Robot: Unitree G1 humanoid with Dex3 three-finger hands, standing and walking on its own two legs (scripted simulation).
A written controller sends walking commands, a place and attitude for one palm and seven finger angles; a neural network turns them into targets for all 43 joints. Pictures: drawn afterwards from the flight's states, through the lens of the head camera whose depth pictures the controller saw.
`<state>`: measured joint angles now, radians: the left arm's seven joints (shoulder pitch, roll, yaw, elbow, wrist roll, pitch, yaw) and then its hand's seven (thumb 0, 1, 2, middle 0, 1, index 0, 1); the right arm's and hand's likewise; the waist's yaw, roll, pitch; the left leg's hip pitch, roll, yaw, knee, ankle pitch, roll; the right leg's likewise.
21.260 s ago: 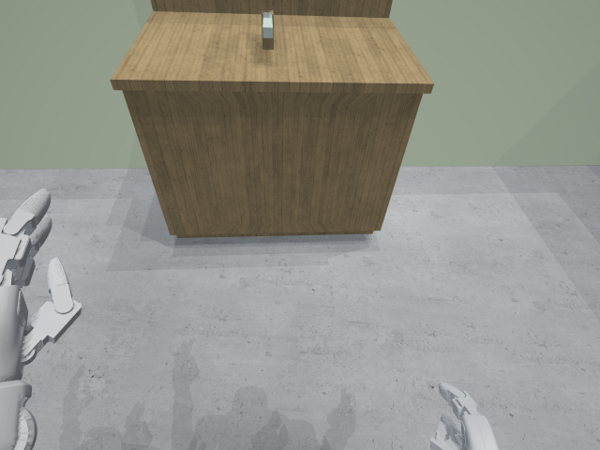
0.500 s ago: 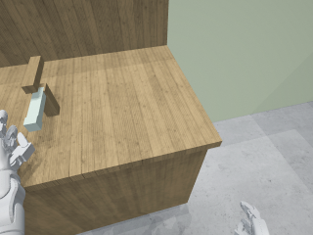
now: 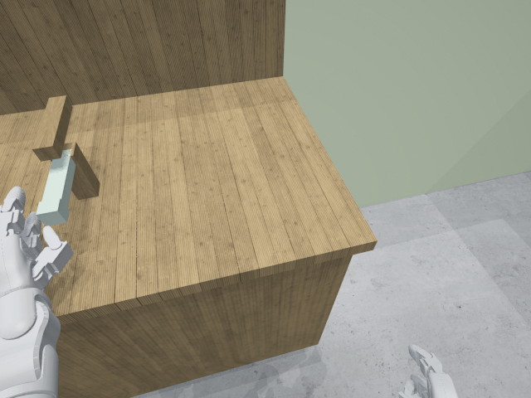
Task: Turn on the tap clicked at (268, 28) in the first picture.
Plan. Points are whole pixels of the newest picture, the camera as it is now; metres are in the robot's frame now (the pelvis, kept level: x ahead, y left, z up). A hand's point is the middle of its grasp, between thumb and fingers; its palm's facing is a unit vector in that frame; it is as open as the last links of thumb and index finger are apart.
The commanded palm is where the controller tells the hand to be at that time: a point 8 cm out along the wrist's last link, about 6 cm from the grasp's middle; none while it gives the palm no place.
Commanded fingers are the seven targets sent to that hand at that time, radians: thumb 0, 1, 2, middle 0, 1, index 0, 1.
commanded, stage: push the lever round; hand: left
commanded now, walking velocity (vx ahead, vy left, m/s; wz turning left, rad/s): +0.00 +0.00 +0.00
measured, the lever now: (53, 212) +0.32 +0.34 +0.11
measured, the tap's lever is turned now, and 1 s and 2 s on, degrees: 0 13 38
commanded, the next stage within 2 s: none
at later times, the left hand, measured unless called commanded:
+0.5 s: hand (90, 242) +0.29 +0.28 +0.09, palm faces +0.61 -0.79 -0.08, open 7.8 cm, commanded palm +0.25 +0.31 +0.09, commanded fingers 0.00 0.90 0.90 -0.15 -0.15 -0.15 -0.15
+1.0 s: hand (111, 235) +0.30 +0.26 +0.09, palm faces +0.69 -0.72 -0.06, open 7.9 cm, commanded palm +0.26 +0.27 +0.09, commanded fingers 0.00 0.90 0.90 -0.15 -0.15 -0.15 -0.15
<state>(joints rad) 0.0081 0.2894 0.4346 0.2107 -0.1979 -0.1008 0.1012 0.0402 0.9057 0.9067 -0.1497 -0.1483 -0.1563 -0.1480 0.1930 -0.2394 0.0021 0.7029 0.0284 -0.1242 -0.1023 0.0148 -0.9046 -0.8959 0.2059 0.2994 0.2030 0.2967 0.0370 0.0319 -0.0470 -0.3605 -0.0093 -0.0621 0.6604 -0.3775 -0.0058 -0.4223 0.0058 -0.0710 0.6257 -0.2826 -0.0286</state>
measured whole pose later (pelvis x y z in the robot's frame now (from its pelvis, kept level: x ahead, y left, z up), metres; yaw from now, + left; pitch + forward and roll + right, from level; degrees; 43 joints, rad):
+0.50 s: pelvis +0.00 +0.00 +0.00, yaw +0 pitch +4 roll +0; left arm -0.01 0.21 0.34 0.15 -0.15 -0.07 0.26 0.02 0.91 0.91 -0.15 -0.15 -0.14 -0.15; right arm 0.17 -0.23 0.00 0.69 0.02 -0.09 -0.09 0.01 -0.90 -0.90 0.21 0.30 0.20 0.30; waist 0.04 0.03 -0.05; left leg -0.36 -0.01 -0.06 0.66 -0.37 -0.01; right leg -0.42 0.00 -0.07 0.63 -0.28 -0.03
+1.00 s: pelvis -0.01 +0.00 +0.00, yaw +1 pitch +3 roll +0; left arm -0.08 0.12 0.23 0.14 -0.07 -0.02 0.49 0.02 0.90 0.90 -0.15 -0.15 -0.12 -0.15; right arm 0.13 -0.22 0.00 0.71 0.00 -0.02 -0.09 0.01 -0.91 -0.90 0.21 0.30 0.20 0.30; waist 0.04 0.03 -0.05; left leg -0.35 -0.02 -0.07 0.66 -0.36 -0.01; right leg -0.41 0.00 -0.08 0.63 -0.28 -0.03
